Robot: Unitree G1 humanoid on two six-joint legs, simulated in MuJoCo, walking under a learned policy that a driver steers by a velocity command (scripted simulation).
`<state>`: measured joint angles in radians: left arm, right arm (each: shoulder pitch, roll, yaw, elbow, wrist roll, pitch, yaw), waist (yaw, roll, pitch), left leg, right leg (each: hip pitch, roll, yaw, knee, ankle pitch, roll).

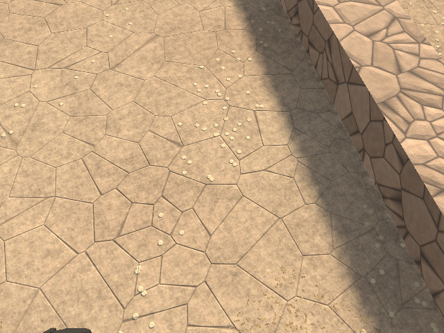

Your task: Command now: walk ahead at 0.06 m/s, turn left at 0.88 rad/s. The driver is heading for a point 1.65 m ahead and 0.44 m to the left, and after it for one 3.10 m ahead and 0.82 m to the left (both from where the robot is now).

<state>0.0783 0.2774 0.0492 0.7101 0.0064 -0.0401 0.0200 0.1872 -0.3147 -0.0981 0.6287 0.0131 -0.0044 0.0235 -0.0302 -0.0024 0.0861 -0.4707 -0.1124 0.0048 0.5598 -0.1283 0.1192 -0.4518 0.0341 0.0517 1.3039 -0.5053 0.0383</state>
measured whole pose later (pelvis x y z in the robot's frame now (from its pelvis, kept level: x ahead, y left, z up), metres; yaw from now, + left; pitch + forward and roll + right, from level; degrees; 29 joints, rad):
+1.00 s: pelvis +0.06 -0.05 +0.01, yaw +33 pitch +0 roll +1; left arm 0.20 0.27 0.04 0.75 0.01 0.02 0.01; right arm 0.14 -0.21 -0.01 0.67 -0.01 0.01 0.00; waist 0.02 -0.02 0.01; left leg -0.24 -0.05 -0.04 0.54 -0.30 0.02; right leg -0.25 -0.05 0.01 0.53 -0.28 0.05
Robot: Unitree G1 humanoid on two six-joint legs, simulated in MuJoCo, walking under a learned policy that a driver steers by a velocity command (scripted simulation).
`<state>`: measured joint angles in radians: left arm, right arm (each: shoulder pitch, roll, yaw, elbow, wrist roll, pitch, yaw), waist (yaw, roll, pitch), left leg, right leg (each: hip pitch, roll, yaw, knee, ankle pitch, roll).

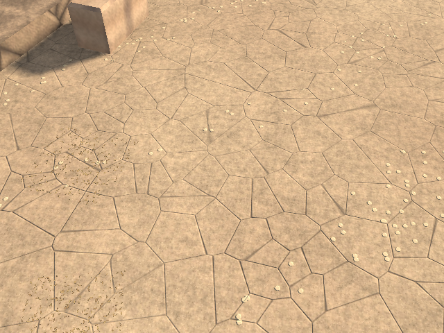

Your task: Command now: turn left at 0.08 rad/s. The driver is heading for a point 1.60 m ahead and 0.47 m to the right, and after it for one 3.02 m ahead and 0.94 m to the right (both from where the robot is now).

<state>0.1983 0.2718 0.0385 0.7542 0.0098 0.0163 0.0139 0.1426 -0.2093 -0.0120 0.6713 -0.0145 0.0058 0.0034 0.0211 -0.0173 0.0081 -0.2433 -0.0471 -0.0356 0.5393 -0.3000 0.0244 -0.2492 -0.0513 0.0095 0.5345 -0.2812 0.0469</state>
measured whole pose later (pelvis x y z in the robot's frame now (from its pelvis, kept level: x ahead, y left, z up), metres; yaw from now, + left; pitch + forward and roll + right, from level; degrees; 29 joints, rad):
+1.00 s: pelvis +0.02 -0.01 +0.00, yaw +1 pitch +0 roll +0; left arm 0.34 0.23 0.05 0.99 -0.03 -0.05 0.03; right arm 0.28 -0.21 -0.04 1.00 0.03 -0.05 -0.02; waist 0.01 -0.01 -0.02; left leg -0.28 0.00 0.00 0.71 -0.44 0.05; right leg -0.21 -0.02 0.00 0.54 -0.36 -0.03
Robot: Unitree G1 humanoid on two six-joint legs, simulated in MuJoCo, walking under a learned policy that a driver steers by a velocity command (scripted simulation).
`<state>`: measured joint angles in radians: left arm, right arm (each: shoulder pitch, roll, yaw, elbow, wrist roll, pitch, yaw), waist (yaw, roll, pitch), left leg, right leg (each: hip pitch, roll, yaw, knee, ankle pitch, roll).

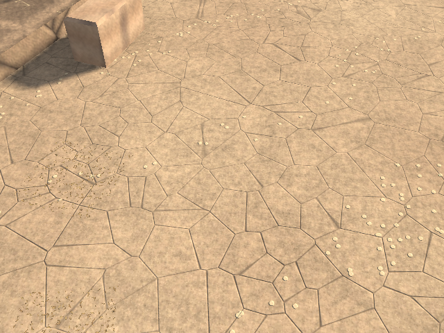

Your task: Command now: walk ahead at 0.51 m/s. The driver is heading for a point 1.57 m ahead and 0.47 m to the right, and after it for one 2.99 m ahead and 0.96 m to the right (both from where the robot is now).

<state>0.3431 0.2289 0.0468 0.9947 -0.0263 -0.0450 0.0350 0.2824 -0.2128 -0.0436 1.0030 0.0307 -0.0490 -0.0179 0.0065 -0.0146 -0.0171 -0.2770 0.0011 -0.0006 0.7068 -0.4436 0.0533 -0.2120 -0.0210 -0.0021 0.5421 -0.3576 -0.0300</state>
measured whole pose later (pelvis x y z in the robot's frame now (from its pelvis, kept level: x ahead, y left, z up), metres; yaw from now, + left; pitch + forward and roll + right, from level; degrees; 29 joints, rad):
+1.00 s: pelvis +0.71 -0.12 -0.03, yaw -30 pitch +2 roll +1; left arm 0.47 0.32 0.08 0.93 0.00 -0.08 0.00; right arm -0.04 -0.24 0.01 0.65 -0.05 -0.10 0.00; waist 0.10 -0.02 0.04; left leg -0.54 -0.01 0.02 0.58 -0.07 0.01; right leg 0.05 0.14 0.24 0.76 -0.42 -0.14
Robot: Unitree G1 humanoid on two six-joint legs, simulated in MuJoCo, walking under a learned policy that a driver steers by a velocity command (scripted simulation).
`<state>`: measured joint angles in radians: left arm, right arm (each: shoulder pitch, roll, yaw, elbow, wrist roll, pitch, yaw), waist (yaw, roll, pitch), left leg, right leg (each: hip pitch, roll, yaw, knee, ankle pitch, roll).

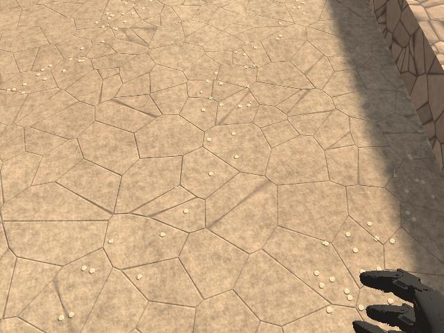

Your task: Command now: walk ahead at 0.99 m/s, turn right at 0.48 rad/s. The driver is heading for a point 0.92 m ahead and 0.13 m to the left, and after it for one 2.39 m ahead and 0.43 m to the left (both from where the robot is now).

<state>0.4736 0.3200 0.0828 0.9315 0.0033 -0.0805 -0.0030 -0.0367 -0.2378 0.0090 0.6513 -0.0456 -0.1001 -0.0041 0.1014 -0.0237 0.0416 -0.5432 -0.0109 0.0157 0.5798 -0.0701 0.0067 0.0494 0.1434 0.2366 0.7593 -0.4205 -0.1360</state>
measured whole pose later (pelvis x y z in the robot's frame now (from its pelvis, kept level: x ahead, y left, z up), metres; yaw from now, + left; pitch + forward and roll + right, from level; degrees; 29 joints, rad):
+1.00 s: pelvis +0.92 -0.01 +0.00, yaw +21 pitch -1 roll +1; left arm 0.14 0.21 0.00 0.71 -0.01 -0.12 0.02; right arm 0.29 -0.31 -0.07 0.81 0.01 -0.04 0.03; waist -0.03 0.02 0.09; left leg -0.36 -0.22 0.05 0.57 -0.19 0.21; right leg -0.46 0.00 0.13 1.49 -0.44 0.04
